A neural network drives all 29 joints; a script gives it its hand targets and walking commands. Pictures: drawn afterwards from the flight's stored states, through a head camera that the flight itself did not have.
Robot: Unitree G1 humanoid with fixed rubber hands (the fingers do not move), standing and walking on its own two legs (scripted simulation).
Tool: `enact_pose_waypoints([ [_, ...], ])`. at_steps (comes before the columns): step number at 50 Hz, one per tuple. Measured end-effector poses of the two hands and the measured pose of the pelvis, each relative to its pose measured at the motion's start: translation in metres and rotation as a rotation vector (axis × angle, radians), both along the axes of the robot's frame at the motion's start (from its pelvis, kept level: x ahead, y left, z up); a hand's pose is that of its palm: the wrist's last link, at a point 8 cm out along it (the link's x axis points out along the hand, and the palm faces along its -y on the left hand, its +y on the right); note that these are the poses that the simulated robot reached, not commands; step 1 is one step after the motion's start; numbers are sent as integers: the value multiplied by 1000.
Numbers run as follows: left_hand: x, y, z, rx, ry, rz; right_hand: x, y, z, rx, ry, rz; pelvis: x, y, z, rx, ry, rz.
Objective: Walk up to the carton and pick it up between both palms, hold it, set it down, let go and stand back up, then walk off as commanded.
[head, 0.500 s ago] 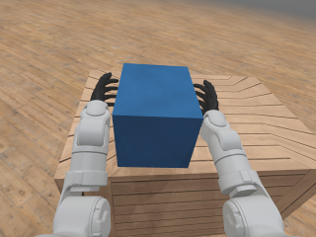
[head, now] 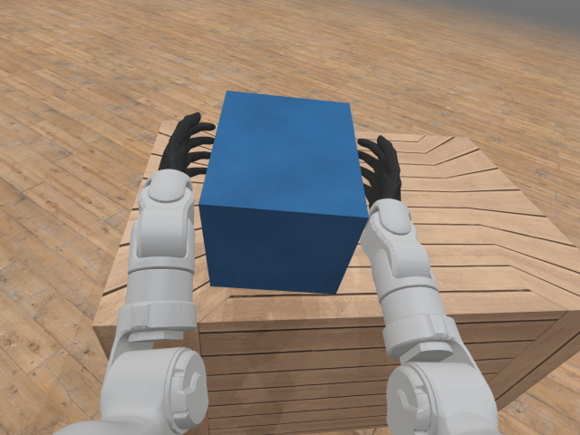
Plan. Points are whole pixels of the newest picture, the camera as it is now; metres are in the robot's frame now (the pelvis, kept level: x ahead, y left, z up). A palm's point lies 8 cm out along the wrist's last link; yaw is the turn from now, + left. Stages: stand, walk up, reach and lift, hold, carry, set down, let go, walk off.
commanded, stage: set down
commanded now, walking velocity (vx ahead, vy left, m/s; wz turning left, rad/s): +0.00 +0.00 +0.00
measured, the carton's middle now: (281, 192) +0.41 +0.02 +0.17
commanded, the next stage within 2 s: none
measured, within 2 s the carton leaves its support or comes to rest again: neither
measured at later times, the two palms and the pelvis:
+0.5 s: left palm (204, 198) +0.41 +0.13 +0.15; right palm (386, 224) +0.38 -0.14 +0.14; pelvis +0.01 +0.00 +0.00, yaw +0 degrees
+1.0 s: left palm (211, 203) +0.43 +0.12 +0.12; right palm (384, 231) +0.39 -0.15 +0.12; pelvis +0.02 +0.00 +0.00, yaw +0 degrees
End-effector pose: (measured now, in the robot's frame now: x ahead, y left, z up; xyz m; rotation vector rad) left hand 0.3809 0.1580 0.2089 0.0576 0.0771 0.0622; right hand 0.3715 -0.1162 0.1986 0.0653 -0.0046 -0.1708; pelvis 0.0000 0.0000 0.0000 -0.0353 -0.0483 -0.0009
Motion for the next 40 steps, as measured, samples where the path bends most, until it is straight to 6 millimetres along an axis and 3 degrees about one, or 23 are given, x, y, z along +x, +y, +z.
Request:
enact_pose_waypoints([
  [9, 21, -10, -53, 27, 66, -42, 11, -9, -48, -42, 43, -35, 7, -2, 1, 3, -1, 1],
  [14, 25, -24, -66, 80, 69, -62, 8, -23, -67, -83, 50, -53, 13, -2, 1, 4, 7, 1],
  [24, 27, -29, -59, 89, 37, -56, 11, -28, -61, -82, 15, -53, 13, -3, 1, 5, 8, 1],
  [31, 31, -24, -68, 59, 78, -66, 13, -23, -67, -31, 45, -61, 14, -2, 1, 5, 9, 1],
  [40, 41, -32, -76, 63, 76, -94, 16, -30, -74, -52, 42, -85, 18, -3, 1, 7, 15, 1],
])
